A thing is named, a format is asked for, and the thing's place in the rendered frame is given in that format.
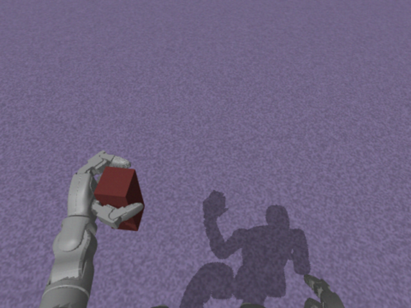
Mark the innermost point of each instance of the left robot arm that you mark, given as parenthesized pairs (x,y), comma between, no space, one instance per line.
(70,281)

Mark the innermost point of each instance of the left robot hand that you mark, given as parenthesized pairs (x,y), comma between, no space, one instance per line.
(81,199)

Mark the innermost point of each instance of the carton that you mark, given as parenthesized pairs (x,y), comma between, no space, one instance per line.
(119,187)

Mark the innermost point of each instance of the right robot hand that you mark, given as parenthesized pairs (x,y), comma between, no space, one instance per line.
(328,299)

